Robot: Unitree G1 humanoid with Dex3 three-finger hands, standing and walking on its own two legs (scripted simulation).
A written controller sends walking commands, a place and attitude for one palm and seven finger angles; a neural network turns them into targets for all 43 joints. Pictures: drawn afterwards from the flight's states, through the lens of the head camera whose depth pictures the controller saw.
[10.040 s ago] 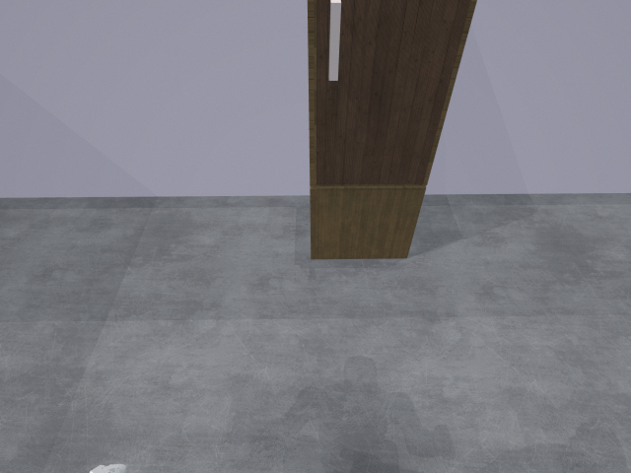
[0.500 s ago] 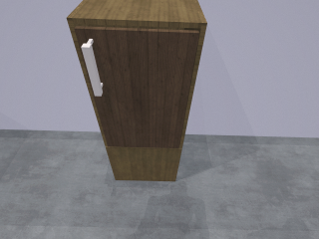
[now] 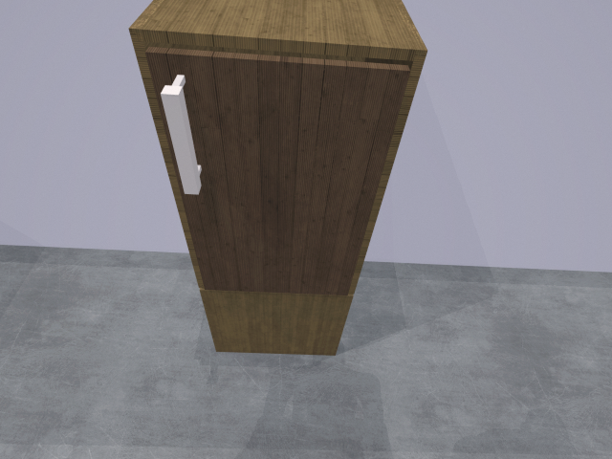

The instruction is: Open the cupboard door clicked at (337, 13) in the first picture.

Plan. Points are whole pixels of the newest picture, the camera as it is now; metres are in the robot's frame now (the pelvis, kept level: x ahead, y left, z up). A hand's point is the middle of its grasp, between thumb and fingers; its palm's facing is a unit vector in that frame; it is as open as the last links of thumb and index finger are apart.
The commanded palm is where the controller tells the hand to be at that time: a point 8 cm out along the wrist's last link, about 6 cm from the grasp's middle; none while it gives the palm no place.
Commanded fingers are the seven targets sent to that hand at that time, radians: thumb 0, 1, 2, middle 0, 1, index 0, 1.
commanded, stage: come to a stop and stand still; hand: left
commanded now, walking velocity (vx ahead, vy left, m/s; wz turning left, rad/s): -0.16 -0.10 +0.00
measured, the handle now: (186, 137) +0.53 +0.23 +0.13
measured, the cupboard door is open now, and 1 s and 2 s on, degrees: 0 0 0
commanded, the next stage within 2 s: look again from close up in 1.20 s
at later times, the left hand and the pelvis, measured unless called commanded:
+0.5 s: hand out of the picture +0.04 +0.16 -0.16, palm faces +0.00 -0.97 -0.24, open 7.3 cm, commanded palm none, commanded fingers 0.00 0.90 0.90 -0.20 -0.30 -0.20 -0.30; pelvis -0.01 -0.02 +0.00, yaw -1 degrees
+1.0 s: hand out of the picture -0.01 +0.11 -0.16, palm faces +0.02 -0.98 -0.20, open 7.3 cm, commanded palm none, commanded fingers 0.00 0.90 0.90 -0.20 -0.30 -0.20 -0.30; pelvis +0.00 -0.06 +0.01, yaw +0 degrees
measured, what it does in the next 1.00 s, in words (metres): shifts its weight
